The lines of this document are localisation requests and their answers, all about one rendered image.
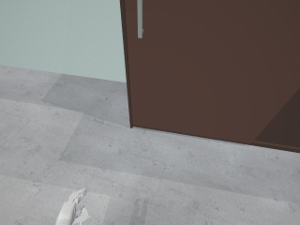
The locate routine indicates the wardrobe door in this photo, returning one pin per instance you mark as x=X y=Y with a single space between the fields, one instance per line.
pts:
x=284 y=128
x=215 y=68

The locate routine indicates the left robot hand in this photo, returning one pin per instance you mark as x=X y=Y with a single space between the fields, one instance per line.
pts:
x=70 y=214

